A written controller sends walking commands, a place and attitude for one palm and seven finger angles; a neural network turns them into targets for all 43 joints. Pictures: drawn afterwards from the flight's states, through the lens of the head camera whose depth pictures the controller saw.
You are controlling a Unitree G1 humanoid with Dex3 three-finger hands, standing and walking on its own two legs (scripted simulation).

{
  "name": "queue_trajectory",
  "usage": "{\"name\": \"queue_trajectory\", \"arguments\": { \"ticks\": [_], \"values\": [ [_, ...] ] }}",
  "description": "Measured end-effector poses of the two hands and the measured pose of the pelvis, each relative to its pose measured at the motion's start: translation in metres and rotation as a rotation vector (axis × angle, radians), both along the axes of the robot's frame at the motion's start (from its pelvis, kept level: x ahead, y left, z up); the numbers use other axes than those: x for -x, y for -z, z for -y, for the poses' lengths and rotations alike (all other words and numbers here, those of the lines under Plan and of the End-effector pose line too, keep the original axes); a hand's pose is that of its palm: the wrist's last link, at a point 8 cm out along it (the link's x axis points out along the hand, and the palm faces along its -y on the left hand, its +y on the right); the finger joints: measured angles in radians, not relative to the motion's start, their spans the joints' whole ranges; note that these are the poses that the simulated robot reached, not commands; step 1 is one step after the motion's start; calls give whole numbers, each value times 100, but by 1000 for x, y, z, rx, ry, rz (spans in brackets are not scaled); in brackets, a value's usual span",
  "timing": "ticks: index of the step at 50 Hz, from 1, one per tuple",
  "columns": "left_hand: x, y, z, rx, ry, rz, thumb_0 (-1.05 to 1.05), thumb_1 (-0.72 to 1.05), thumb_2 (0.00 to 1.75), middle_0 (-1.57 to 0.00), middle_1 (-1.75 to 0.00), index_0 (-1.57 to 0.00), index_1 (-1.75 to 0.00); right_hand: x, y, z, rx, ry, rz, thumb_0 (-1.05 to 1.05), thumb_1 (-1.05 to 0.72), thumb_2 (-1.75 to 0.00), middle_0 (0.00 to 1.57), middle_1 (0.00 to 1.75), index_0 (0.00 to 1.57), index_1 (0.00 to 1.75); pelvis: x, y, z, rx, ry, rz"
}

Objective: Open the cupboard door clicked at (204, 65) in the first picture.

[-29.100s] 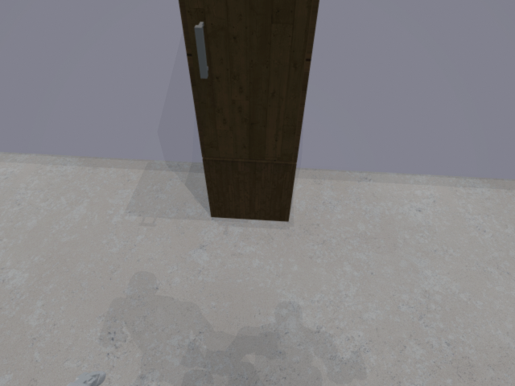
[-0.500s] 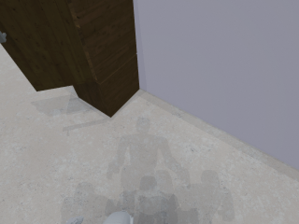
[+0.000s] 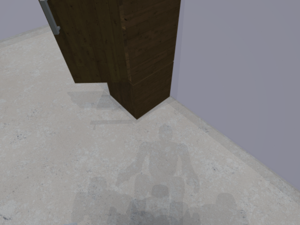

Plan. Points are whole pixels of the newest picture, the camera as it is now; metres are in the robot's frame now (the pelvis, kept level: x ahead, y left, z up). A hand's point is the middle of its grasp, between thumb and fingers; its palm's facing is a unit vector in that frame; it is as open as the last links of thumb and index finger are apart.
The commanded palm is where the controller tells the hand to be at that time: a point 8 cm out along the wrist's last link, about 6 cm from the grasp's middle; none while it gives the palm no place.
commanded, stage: take the last steps up to it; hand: left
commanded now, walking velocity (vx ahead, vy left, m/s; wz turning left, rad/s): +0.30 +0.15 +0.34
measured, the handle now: (51, 16) +0.92 +0.51 +0.10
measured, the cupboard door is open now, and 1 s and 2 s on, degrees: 49 49 49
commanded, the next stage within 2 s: come to a stop and stand still in 1.18 s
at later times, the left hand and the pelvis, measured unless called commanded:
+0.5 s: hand out of the picture -0.04 +0.25 -0.18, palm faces +0.27 -0.95 -0.18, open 7.4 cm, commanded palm none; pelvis +0.08 +0.09 -0.01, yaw +10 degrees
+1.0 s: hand (68, 152) +0.36 +0.33 -0.15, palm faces +0.09 -0.98 -0.17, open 7.4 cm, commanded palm none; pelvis +0.24 +0.15 +0.00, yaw +8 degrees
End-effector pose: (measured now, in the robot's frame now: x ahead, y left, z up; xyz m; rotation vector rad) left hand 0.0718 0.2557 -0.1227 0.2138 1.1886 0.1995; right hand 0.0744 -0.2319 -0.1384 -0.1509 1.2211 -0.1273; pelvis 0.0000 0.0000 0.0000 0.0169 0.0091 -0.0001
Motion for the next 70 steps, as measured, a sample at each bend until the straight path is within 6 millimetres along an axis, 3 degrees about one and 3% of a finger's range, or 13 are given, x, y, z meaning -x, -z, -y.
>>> {"name": "queue_trajectory", "arguments": {
  "ticks": [7, 12, 17, 21, 24, 28, 31, 37, 45, 51, 55, 63, 70],
  "values": [
    [29, -9, 26, 36, -65, -21, 1, 90, 90, -20, -30, -20, -30, 4, -2, 14, -15, -24, -81, 1, -90, -90, 20, 30, 20, 30, -9, -11, 6, -5, -58, 10],
    [60, -7, 26, 65, -147, -88, 1, 91, 90, -20, -30, -20, -30, -13, -12, 13, 13, -71, -113, 1, -90, -90, 20, 30, 20, 30, -22, -17, -2, -12, -109, 3],
    [99, 0, 13, 98, -243, -192, 1, 91, 90, -20, -30, -20, -30, -59, -17, -12, 35, -157, -99, 1, -91, -90, 20, 30, 20, 30, -39, -15, -24, -11, -154, 0],
    [125, 12, -8, 130, -307, -296, 1, 90, 90, -20, -30, -20, -30, -114, -18, -54, 42, -234, -21, 1, -91, -90, 20, 30, 19, 30, -58, -6, -54, -4, -174, -1],
    [130, 28, -33, 152, -323, -366, 1, 90, 90, -20, -30, -20, -30, -150, -13, -88, 54, -263, 80, 1, -91, -90, 20, 30, 20, 30, -72, 9, -81, 9, -182, 3],
    [88, 28, -71, 128, -297, -334, 1, 90, 90, -20, -30, -20, -30, -157, -17, -120, 48, -244, 106, 1, -91, -90, 20, 30, 20, 30, -88, 4, -103, 10, -171, 13],
    [31, 20, -97, 106, -265, -215, 1, 91, 90, -19, -30, -20, -30, -145, -19, -136, 39, -212, 58, 0, -91, -90, 20, 30, 20, 30, -103, -5, -117, 7, -176, 14],
    [-85, 2, -129, 85, -194, 3, 1, 91, 90, -19, -30, -20, -30, -115, -16, -143, 45, -153, -84, 0, -94, -90, 21, 30, 20, 30, -137, -13, -140, -3, -181, 13],
    [-209, -6, -136, 84, -85, 104, 1, 91, 90, -19, -30, -20, -30, -81, -7, -161, 6, -55, -290, 0, -91, -90, 20, 30, 20, 30, -197, -8, -154, -11, -167, 13],
    [-288, 3, -126, 87, -21, 139, 1, 90, 90, -19, -30, -20, -30, -83, 2, -172, -30, 7, -429, 1, -91, -90, 20, 30, 20, 30, -253, 6, -152, -2, -151, 11],
    [-295, 6, -123, 92, -73, 137, 1, 90, 90, -20, -30, -20, -30, -125, 3, -170, -34, 0, -438, 1, -90, -90, 20, 30, 20, 30, -281, 4, -151, 13, -164, 30],
    [-255, 2, -155, 55, -189, -64, -2, 95, 90, -20, -30, -20, -30, -288, -8, -182, -3, -89, -169, 1, -91, -90, 20, 30, 20, 30, -328, -13, -169, 16, -160, 5],
    [-236, 24, -180, 109, -243, -217, 0, 92, 90, -20, -30, -20, -30, -402, -12, -215, 61, -161, 28, 1, -93, -90, 20, 30, 20, 30, -373, -1, -214, 40, -141, 16]
  ]
}}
